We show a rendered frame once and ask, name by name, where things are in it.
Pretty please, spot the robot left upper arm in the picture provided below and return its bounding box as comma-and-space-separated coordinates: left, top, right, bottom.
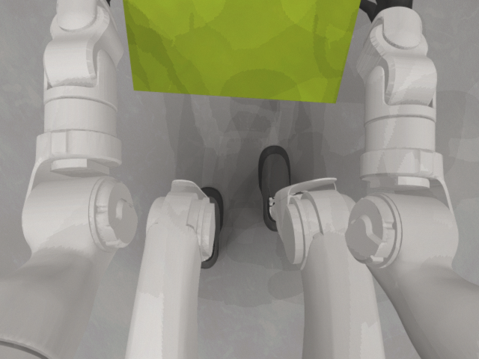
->
0, 176, 138, 359

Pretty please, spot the left robot forearm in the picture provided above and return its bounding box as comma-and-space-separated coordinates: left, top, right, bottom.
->
22, 0, 124, 243

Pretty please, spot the right robot forearm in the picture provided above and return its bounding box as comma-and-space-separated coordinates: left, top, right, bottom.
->
356, 7, 459, 241

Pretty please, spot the carton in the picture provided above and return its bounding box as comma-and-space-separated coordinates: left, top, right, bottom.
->
123, 0, 361, 103

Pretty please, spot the robot left foot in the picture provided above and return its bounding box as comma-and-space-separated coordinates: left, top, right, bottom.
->
201, 187, 224, 269

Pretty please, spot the right robot thigh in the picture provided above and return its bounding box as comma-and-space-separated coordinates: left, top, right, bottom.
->
281, 190, 385, 359

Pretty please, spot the robot right upper arm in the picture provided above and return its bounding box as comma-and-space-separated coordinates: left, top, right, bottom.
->
345, 192, 479, 359

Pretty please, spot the right robot hand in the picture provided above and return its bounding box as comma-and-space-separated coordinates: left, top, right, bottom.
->
359, 0, 412, 23

